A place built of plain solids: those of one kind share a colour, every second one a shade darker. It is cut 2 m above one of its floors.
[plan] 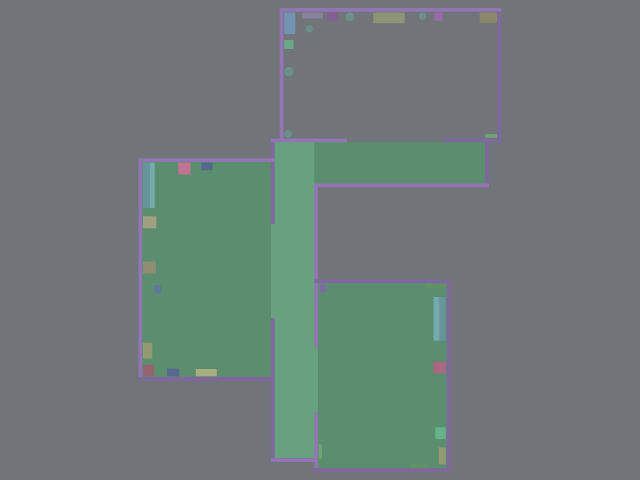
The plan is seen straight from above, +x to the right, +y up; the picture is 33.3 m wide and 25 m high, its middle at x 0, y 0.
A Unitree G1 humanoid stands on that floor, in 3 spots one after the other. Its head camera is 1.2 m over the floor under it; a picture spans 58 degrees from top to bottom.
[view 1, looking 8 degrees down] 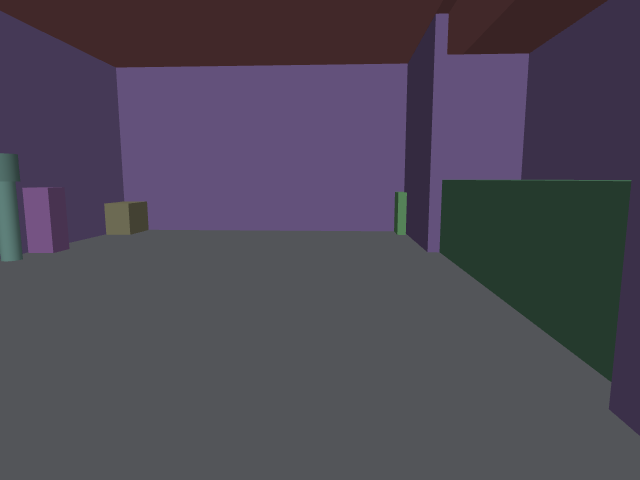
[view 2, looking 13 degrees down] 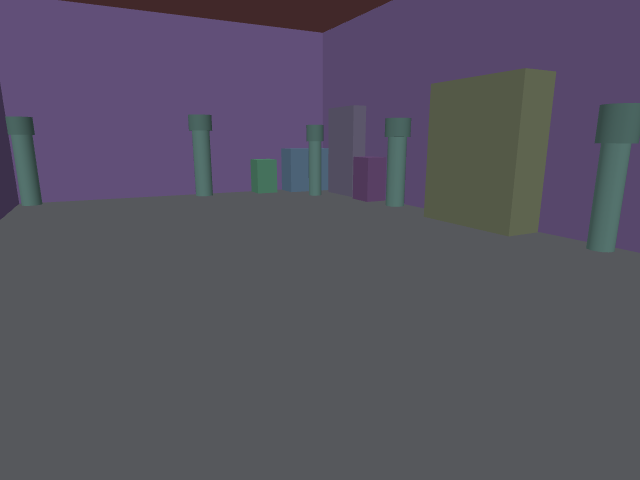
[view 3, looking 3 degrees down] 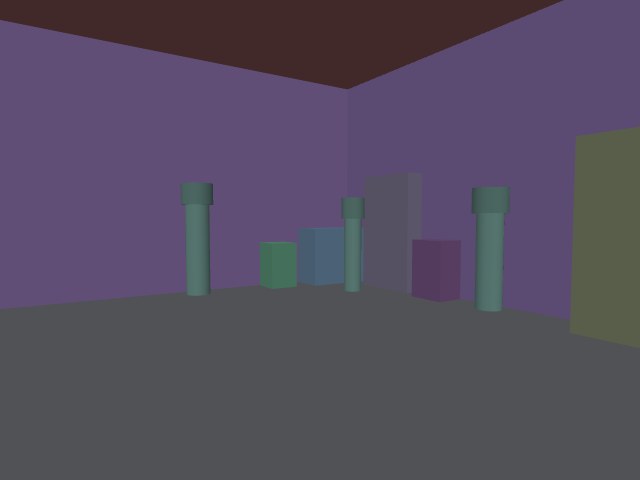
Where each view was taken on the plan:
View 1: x -0.81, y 6.70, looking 3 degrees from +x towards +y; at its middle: ground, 8.62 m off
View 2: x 8.13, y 6.70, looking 153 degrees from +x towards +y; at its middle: ground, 5.33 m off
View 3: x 5.08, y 6.70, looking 147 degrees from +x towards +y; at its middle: chest_drawers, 7.60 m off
